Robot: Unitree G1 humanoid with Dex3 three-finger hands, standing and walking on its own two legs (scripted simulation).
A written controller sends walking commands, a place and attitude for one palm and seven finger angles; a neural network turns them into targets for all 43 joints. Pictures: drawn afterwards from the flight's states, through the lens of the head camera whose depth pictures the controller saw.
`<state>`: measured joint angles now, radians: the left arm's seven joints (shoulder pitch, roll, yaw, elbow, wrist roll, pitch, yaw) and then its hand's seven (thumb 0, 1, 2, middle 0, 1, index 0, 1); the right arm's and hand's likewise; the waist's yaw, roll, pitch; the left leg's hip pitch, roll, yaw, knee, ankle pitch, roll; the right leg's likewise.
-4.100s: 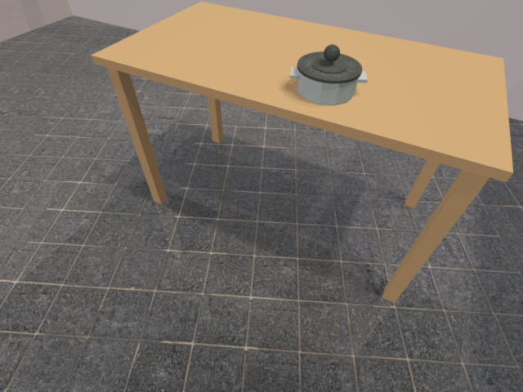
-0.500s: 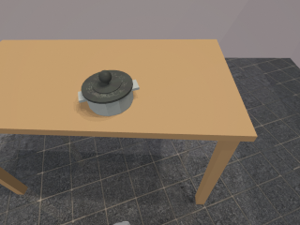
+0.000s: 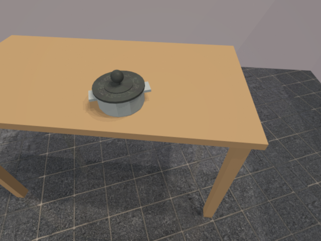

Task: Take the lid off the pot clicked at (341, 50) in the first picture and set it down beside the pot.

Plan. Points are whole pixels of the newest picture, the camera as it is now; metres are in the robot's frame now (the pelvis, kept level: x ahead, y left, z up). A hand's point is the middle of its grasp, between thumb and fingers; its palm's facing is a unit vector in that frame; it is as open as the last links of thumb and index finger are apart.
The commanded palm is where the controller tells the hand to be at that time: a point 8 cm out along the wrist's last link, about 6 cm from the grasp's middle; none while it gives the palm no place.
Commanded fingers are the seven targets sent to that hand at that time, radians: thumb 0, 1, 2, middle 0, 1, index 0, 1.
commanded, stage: come to a stop and stand still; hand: left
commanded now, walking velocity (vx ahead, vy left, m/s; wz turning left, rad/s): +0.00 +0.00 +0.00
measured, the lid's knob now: (117, 76) +0.59 +0.19 +0.11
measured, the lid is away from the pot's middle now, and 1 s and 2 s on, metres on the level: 0.00 0.00 0.00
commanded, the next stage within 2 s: look again from close up in 0.20 s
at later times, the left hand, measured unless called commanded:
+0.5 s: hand out of the picture +0.01 +0.18 -0.18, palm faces +0.01 -0.98 -0.21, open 7.4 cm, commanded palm none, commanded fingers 0.00 0.90 0.90 -0.20 -0.30 -0.20 -0.30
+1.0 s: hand out of the picture +0.05 +0.22 -0.18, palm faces +0.00 -0.97 -0.22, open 7.4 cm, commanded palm none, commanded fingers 0.00 0.90 0.90 -0.20 -0.30 -0.20 -0.30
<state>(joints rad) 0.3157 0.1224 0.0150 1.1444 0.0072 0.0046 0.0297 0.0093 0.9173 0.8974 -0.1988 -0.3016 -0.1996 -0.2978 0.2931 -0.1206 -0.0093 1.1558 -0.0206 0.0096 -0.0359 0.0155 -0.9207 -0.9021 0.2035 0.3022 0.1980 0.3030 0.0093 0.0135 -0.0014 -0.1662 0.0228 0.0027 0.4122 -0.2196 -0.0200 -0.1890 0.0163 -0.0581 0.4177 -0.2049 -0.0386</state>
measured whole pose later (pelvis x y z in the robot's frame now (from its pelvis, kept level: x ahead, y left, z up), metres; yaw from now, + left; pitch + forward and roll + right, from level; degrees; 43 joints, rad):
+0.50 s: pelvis +0.01 +0.01 -0.01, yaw +0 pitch +0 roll +0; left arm 0.31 0.14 -0.01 1.08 0.01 -0.01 0.05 0.01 0.91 0.90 -0.20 -0.30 -0.20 -0.30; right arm 0.33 -0.13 -0.03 1.07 -0.02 0.00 -0.02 0.00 -0.91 -0.90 0.20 0.30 0.20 0.30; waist -0.02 0.03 -0.01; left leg -0.27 0.02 0.01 0.58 -0.31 0.00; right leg -0.28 0.01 -0.05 0.55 -0.28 -0.02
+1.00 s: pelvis +0.01 +0.03 -0.01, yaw -2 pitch -1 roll +0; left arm 0.26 0.17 0.01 1.03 0.01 0.00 0.04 0.01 0.91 0.90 -0.20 -0.30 -0.20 -0.30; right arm 0.24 -0.17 -0.01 1.05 -0.02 -0.01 -0.02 0.01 -0.92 -0.90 0.20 0.30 0.20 0.30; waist 0.00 0.00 0.05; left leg -0.20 -0.01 0.05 0.52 -0.30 0.03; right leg -0.23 -0.02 -0.01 0.53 -0.27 0.01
